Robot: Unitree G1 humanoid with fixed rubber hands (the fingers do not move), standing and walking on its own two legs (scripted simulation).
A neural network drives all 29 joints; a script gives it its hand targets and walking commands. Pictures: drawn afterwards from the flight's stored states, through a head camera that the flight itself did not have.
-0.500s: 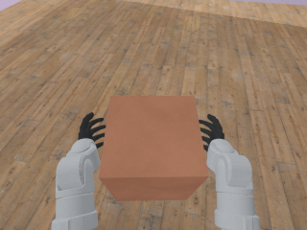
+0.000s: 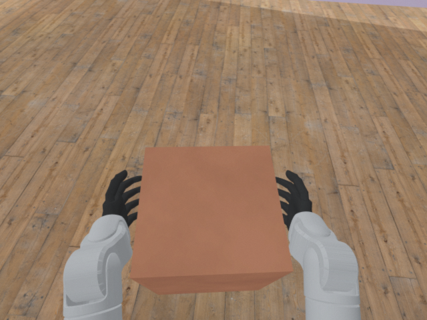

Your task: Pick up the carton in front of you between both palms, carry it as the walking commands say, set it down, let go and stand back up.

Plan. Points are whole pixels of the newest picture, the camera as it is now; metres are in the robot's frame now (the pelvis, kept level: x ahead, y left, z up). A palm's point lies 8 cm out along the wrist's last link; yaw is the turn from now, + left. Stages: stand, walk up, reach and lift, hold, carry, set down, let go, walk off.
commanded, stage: carry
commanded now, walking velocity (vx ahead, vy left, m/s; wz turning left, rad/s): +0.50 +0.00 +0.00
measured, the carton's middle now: (208, 227) +0.30 +0.00 +0.01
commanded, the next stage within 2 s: none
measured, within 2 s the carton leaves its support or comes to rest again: neither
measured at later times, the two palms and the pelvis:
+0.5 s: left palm (158, 98) +0.58 +0.10 +0.09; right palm (282, 95) +0.60 -0.20 +0.08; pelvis +0.36 -0.07 +0.00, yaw +5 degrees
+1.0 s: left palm (154, 35) +0.91 +0.14 +0.08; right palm (249, 36) +0.91 -0.16 +0.09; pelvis +0.69 -0.01 +0.01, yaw +1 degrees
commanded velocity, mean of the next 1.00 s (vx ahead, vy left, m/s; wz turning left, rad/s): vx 0.44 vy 0.00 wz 0.00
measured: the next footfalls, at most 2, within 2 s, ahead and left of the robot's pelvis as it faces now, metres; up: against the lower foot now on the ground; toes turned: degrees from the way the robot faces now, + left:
right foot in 0.34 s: +0.48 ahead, -0.15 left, +0.00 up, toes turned -10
left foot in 0.84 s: +0.72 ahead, +0.09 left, +0.00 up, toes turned +15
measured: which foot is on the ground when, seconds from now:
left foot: down 0.00-0.34, up 0.36-0.82, down 0.84-1.00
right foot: up 0.00-0.32, down 0.34-0.88, up 0.90-1.00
